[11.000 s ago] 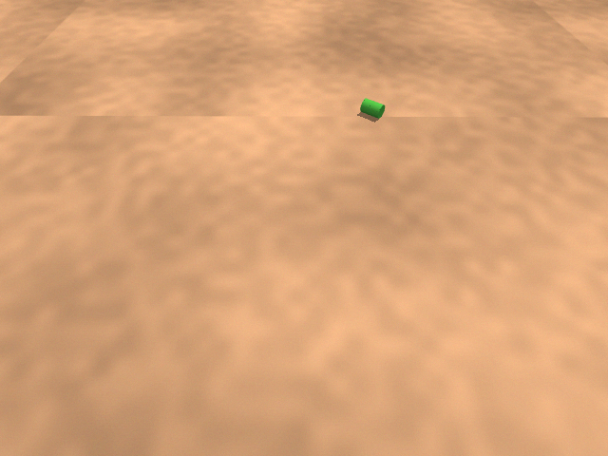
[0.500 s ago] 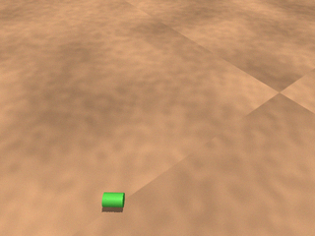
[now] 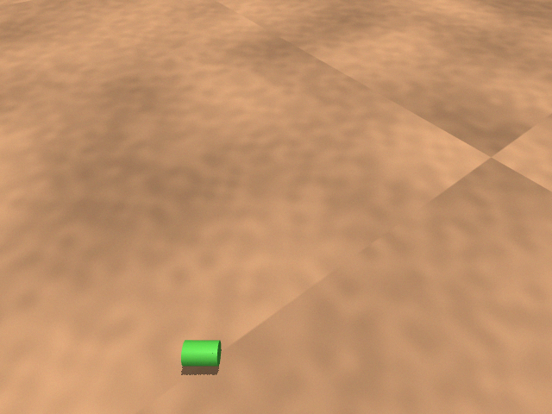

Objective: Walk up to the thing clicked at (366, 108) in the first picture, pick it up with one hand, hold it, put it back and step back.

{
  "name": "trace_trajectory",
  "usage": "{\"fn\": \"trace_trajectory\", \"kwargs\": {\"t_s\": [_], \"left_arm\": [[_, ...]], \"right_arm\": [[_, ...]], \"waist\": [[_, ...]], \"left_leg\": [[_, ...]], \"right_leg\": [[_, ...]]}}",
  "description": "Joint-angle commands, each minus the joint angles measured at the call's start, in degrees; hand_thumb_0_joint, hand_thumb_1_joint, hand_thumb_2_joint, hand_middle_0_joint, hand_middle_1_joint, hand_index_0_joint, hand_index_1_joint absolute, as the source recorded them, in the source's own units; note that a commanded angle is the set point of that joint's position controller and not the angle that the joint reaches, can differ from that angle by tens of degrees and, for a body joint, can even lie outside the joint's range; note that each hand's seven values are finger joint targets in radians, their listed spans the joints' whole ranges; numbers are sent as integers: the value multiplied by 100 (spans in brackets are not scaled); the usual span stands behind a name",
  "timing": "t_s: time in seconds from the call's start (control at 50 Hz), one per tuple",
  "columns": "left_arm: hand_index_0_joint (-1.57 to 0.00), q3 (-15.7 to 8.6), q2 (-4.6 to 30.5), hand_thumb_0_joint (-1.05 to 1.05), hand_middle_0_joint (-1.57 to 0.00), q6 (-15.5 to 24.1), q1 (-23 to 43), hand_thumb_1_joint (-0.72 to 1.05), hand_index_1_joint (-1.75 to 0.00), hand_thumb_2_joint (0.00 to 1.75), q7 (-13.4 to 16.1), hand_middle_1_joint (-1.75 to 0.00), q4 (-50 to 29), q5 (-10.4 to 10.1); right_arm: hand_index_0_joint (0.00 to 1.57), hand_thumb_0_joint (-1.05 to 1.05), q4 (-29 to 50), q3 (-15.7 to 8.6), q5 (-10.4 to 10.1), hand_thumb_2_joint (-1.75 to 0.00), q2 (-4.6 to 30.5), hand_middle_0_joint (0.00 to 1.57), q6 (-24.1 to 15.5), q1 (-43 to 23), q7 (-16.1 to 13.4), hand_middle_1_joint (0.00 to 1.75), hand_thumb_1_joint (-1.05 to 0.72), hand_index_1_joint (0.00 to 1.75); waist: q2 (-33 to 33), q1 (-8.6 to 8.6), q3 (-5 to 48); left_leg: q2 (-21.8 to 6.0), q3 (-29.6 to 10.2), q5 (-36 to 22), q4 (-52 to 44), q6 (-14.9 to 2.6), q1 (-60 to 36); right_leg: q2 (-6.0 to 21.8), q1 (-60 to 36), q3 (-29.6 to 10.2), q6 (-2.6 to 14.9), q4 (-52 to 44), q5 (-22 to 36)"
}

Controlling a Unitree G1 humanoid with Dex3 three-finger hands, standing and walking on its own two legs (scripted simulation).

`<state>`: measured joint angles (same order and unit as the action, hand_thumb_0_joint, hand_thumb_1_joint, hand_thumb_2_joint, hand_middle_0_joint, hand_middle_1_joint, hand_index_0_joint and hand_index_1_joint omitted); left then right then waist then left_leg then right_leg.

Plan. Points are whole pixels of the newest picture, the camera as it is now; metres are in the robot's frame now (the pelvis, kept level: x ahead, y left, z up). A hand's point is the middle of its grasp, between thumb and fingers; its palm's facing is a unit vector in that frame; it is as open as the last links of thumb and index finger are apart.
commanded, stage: walk up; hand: left
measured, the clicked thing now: (201, 352) +0.43 +0.26 -0.74
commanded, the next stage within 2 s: stand in 0.12 s
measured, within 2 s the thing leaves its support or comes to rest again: neither
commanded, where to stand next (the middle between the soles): +0.05 +0.02 m, yaw +0 degrees
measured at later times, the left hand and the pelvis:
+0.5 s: hand out of the picture +0.07 +0.24 -0.16, palm faces -0.04 -0.94 -0.33, open 7.4 cm; pelvis +0.00 -0.01 +0.00, yaw +0 degrees
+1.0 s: hand out of the picture +0.06 +0.24 -0.16, palm faces -0.03 -0.94 -0.35, open 7.4 cm; pelvis +0.00 -0.02 +0.00, yaw +0 degrees
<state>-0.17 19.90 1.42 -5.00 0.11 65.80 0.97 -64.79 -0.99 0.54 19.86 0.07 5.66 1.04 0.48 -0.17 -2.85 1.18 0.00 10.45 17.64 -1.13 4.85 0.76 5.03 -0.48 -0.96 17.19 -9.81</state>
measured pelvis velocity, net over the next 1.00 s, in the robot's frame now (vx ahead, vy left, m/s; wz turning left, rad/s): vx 0.00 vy -0.02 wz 0.01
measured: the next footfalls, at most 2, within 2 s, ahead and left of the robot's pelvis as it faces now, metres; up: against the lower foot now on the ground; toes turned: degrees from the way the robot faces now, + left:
none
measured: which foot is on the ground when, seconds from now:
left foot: down 0.00-1.00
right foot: down 0.00-1.00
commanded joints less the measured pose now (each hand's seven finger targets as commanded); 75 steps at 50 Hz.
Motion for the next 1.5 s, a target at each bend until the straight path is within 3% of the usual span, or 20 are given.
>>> {"fn": "trace_trajectory", "kwargs": {"t_s": [0.0, 0.08, 0.12, 0.24, 0.62, 0.82, 0.98, 1.48], "left_arm": [[-20, -263, 1272, 0, -20, 117, 320, 90, -30, 90, 90, -30, -374, -19], [-20, -270, 1264, 0, -20, 112, 349, 90, -30, 90, 91, -30, -388, -16], [-20, -217, 1186, 0, -20, 84, 271, 90, -30, 90, 84, -30, -400, -47], [-20, -186, 1231, 0, -20, 93, 170, 90, -30, 90, 71, -30, -440, -44], [-20, -159, 1252, 0, -20, 66, 30, 90, -30, 90, 51, -30, -445, -51], [-20, -168, 1264, 0, -20, 64, 28, 90, -30, 90, 43, -30, -485, -47], [-20, -160, 1289, 0, -20, 56, -18, 90, -30, 90, 48, -30, -443, -52], [-20, -169, 1282, 0, -20, 63, -9, 90, -30, 90, 61, -30, -495, -51]], "right_arm": [[20, 0, 421, -250, -10, -90, 1198, 20, -114, -301, -97, 30, -90, 30], [20, 0, 409, -253, -5, -90, 1195, 20, -111, -243, -100, 30, -90, 30], [20, 0, 393, -219, 13, -90, 1212, 20, -184, -278, -135, 30, -90, 30], [20, 0, 331, -203, -18, -90, 1206, 20, -193, -284, -134, 30, -90, 30], [20, 0, 277, -163, -15, -90, 1218, 20, -179, -211, -122, 30, -90, 30], [20, 0, 283, -147, -6, -90, 1267, 20, -204, -161, -145, 30, -90, 30], [20, 0, 275, -102, -12, -90, 1203, 20, -182, -123, -135, 30, -90, 30], [20, 0, 341, -120, -9, -90, 1250, 20, -185, -89, -164, 30, -90, 30]], "waist": [[-58, 20, 443], [-28, -1, 488], [-57, 4, 479], [-19, -7, 585], [-48, -25, 279], [3, -19, 509], [-116, 13, 298], [12, 9, 473]], "left_leg": [[-764, -566, -879, -240, -60, -51], [-769, -559, -929, -239, -48, -48], [-882, -624, -1277, -288, -14, -55], [-861, -580, -1302, -242, 10, -158], [-822, -632, -566, -350, 18, 90], [-868, -604, -960, -232, 1, -92], [-839, -636, -677, -329, 30, 34], [-875, -567, -1070, -219, 47, -92]], "right_leg": [[649, -39, -471, 159, -181, 918], [643, -63, -470, 170, -159, 949], [687, -113, -466, 187, -95, 1043], [703, -136, -489, 189, -157, 1168], [663, 62, -527, 217, -303, 445], [695, -47, -545, 252, -185, 873], [666, 118, -542, 232, -263, 546], [669, -95, -516, 252, -197, 1104]]}}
